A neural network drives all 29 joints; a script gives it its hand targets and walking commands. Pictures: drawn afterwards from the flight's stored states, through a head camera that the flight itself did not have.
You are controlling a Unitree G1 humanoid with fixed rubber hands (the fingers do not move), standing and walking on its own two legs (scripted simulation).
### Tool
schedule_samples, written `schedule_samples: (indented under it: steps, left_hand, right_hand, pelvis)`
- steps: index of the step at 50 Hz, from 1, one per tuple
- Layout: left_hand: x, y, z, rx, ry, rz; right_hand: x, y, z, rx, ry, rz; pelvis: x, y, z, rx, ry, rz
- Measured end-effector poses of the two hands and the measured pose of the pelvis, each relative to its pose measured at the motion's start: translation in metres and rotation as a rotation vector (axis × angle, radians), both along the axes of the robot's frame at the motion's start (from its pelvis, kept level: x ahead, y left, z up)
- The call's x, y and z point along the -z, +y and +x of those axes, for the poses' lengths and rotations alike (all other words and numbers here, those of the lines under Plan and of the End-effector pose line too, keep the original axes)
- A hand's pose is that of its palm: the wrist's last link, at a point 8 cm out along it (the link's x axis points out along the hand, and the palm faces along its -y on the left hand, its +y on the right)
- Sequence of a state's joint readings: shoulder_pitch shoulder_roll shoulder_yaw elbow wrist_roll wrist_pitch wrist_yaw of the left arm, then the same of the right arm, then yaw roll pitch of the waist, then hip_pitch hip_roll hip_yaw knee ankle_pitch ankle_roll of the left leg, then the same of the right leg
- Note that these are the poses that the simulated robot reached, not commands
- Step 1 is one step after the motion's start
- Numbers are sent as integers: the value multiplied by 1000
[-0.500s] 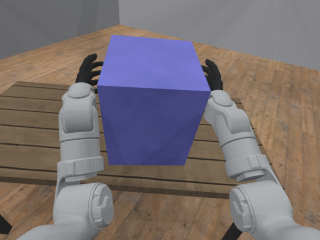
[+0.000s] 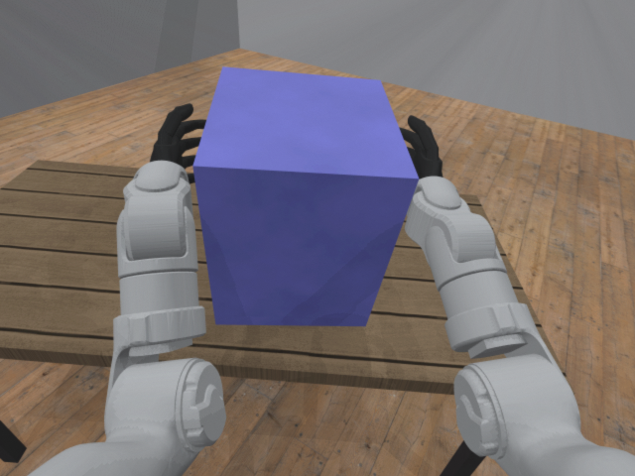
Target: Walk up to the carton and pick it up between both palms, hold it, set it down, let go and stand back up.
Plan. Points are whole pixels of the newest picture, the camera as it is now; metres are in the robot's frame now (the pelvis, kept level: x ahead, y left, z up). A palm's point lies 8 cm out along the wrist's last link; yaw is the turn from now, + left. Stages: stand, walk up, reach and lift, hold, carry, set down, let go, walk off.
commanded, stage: hold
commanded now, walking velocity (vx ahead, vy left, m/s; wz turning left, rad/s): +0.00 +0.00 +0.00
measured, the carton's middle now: (297, 203) +0.39 +0.01 +0.19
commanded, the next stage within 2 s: set down in 1.82 s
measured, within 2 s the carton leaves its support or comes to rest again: neither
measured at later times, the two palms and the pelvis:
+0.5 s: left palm (171, 172) +0.37 +0.15 +0.25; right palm (423, 183) +0.36 -0.14 +0.24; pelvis +0.00 +0.00 +0.00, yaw +0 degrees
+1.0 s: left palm (170, 172) +0.36 +0.15 +0.25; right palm (423, 183) +0.36 -0.14 +0.24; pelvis +0.00 +0.00 +0.00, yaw +0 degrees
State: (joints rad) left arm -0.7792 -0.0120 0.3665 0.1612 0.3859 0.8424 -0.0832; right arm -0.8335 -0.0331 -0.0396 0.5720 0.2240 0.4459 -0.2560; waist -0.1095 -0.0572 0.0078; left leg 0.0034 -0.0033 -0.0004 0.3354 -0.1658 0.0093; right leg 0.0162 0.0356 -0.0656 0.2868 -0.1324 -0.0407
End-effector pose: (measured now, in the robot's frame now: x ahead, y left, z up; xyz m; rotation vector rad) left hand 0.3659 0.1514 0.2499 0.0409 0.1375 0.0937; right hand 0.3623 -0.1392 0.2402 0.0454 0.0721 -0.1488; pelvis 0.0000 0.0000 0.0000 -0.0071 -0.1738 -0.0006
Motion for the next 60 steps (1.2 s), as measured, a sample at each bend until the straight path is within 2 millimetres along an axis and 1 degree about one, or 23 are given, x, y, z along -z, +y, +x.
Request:
schedule_samples:
  steps: [33,50,60]
  left_hand:
    - [3,-2,2,4,4,-2]
    - [0,0,-1,1,-7,-2]
    - [1,-1,-1,3,-1,1]
  right_hand:
    - [4,-2,0,5,5,3]
    - [1,0,-1,1,-6,0]
    - [2,-1,-1,3,1,0]
  pelvis:
    - [0,0,3,1,-4,1]
    - [0,0,2,1,-2,0]
    - [0,0,1,1,-4,0]
